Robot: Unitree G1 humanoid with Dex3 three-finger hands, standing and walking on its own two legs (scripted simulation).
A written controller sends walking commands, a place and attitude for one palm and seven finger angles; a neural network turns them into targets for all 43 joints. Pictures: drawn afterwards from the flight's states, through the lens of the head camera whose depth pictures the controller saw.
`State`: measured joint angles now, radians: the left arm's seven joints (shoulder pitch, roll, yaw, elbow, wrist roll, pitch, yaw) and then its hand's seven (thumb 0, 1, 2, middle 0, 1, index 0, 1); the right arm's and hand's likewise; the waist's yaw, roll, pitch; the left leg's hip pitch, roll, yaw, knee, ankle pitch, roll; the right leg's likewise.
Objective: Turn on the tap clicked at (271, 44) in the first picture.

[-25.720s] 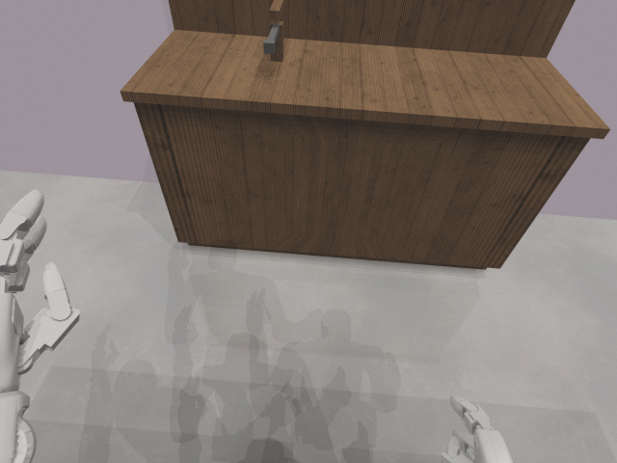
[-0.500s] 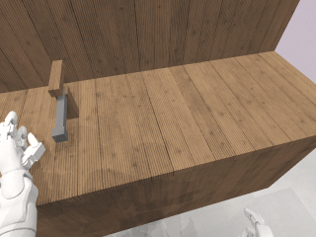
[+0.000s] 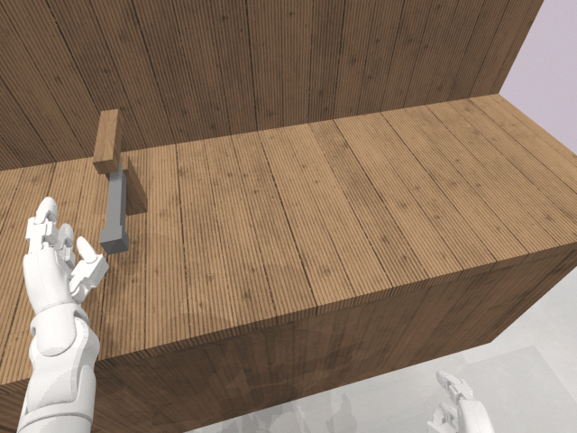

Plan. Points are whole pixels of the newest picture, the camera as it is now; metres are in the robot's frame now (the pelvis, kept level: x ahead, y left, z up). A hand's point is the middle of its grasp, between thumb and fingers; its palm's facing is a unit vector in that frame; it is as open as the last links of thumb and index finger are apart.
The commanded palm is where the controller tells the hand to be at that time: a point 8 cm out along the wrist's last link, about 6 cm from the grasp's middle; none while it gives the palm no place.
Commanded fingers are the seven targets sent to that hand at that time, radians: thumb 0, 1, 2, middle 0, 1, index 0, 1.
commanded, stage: push the lever round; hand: left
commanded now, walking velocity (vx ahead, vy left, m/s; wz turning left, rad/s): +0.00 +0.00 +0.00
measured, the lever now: (114, 240) +0.34 +0.28 +0.09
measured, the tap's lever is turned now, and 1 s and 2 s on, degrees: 1 27 55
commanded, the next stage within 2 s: none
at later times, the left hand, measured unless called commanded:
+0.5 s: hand (128, 256) +0.31 +0.25 +0.09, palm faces +0.60 -0.80 -0.04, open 7.6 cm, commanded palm +0.28 +0.27 +0.08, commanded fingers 0.00 0.90 0.90 -0.15 -0.15 -0.15 -0.15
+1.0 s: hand (165, 239) +0.35 +0.21 +0.08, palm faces +0.67 -0.74 -0.05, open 7.7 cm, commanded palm +0.30 +0.23 +0.08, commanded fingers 0.00 0.90 0.90 -0.15 -0.15 -0.15 -0.15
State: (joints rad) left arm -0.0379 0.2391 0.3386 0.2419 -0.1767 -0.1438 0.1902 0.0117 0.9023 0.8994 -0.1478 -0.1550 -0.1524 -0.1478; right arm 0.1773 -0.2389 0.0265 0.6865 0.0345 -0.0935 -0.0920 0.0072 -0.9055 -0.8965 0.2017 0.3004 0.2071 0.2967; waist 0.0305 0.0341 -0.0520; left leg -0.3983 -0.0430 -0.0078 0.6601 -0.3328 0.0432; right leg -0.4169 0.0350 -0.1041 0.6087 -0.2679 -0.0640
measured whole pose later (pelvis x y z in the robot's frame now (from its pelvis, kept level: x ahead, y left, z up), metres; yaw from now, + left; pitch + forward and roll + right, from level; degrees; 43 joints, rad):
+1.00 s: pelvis +0.00 -0.02 +0.00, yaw +0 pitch +5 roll +0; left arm -0.19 0.09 0.20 0.30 -0.06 -0.06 0.56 0.00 0.91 0.90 -0.15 -0.16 -0.15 -0.15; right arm 0.14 -0.23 0.01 0.70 0.00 0.01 -0.08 0.01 -0.91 -0.90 0.20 0.30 0.21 0.30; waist 0.01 0.03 -0.07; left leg -0.40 -0.03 -0.02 0.65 -0.33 0.02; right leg -0.42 0.05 -0.11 0.60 -0.27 -0.08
